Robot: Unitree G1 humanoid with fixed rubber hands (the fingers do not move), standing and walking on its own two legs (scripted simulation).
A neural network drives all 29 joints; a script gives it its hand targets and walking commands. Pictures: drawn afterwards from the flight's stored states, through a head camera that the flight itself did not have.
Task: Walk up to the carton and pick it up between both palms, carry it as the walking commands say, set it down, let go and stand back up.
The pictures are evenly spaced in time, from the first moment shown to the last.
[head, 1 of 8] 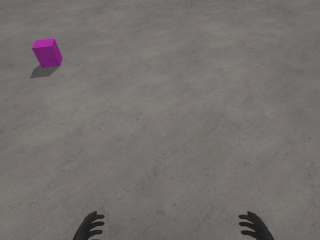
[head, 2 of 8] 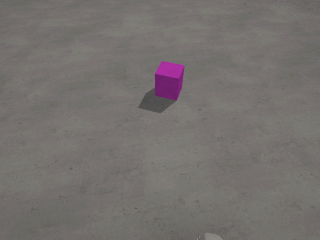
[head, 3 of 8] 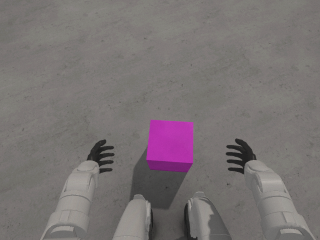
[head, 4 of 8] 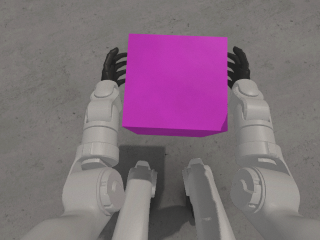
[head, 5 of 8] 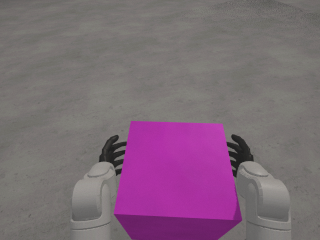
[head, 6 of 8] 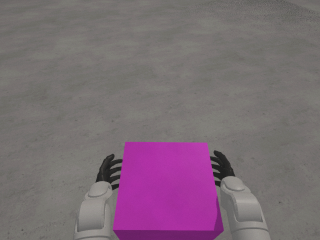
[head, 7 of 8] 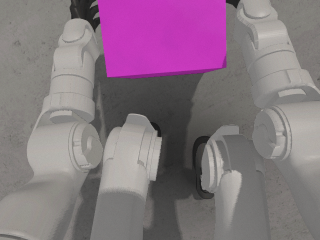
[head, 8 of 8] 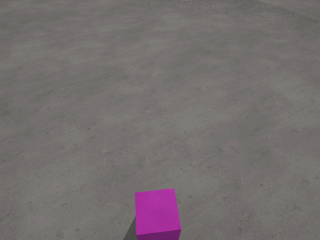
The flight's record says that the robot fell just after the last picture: no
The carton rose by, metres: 0.68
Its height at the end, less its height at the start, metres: +0.00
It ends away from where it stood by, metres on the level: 1.22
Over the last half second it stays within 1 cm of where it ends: yes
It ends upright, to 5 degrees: yes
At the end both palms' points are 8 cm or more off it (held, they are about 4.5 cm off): yes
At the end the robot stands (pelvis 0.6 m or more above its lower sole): yes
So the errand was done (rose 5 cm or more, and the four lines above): yes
